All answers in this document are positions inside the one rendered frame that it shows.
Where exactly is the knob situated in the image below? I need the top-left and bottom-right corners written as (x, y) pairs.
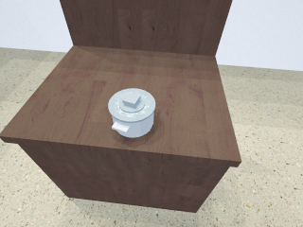
top-left (122, 92), bottom-right (141, 107)

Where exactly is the lid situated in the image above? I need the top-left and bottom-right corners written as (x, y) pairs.
top-left (108, 88), bottom-right (155, 123)

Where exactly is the pot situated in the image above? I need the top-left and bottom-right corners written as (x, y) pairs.
top-left (112, 113), bottom-right (154, 138)

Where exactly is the table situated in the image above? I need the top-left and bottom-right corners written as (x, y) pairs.
top-left (0, 0), bottom-right (241, 213)

